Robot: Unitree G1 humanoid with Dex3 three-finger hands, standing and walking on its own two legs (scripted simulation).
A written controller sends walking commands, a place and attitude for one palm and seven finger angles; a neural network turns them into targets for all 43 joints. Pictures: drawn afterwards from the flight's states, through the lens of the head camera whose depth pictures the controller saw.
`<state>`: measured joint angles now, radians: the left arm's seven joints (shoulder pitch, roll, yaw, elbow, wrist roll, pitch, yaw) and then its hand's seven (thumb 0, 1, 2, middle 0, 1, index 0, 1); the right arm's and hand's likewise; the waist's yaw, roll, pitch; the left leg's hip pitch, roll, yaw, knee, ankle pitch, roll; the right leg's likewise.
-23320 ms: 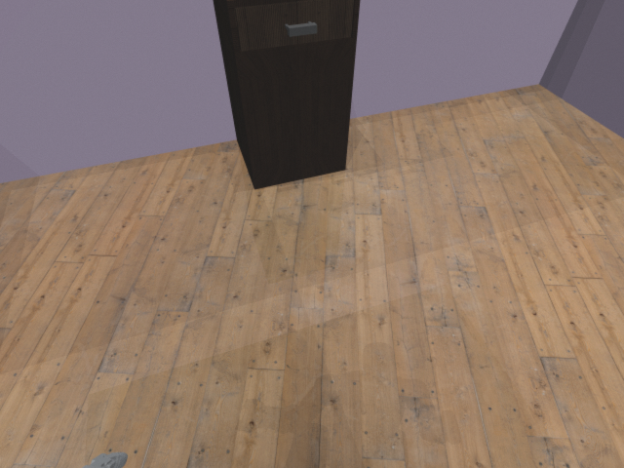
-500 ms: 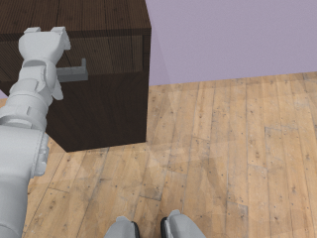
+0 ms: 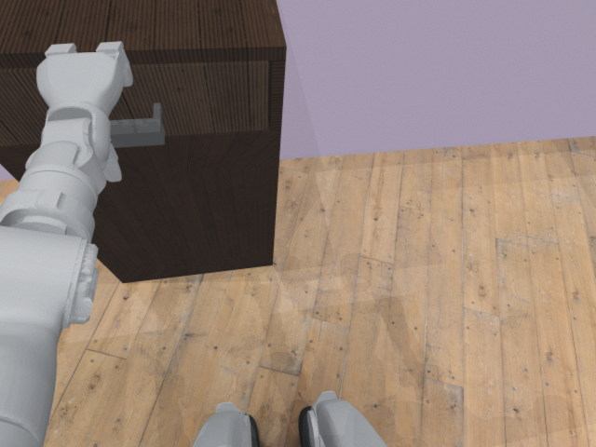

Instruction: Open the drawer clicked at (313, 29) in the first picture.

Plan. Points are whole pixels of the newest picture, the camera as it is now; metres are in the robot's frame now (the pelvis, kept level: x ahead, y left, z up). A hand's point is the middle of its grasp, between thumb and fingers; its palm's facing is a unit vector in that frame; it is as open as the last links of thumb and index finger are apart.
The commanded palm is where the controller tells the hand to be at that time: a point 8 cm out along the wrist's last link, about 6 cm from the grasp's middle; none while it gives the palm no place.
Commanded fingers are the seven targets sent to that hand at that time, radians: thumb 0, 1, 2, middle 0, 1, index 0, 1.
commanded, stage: lower the fingers behind the handle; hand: left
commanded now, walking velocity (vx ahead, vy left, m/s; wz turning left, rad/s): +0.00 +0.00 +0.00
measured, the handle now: (127, 122) +0.60 +0.19 +0.02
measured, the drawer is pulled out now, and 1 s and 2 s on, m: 0.00 0.00 0.00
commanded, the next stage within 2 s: close the thumb around the handle in 1.24 s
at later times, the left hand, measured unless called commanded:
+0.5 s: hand (103, 117) +0.55 +0.20 +0.07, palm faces +0.03 +0.00 -1.00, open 13.8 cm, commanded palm +0.57 +0.20 +0.06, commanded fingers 0.00 -0.50 0.30 -0.30 -1.20 -0.30 -1.20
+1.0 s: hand (104, 120) +0.55 +0.20 +0.07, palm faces +0.04 +0.01 -1.00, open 14.0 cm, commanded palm +0.57 +0.20 +0.04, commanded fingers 0.00 -0.50 0.30 -0.30 -1.20 -0.30 -1.20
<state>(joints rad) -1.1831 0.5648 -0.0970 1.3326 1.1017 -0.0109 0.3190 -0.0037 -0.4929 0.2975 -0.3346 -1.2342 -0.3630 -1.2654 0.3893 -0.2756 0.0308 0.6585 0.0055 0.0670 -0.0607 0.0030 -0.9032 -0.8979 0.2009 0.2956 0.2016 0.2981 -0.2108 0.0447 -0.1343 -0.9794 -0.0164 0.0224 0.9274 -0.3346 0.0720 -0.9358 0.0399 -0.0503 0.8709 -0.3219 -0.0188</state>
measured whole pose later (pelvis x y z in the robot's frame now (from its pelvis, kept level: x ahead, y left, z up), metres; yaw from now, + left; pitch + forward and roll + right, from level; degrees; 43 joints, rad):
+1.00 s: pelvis -0.03 +0.00 -0.04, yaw +0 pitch +25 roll -3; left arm -1.26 0.64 -0.15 1.21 1.07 0.04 0.20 0.00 -0.49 0.30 -0.32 -1.21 -0.23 -1.37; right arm 0.32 -0.27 0.07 0.63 0.04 0.07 -0.09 0.00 -0.90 -0.90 0.20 0.30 0.20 0.30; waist -0.23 0.04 -0.14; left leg -1.18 -0.02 0.03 1.11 -0.36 0.08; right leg -1.15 0.04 -0.05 1.07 -0.36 -0.02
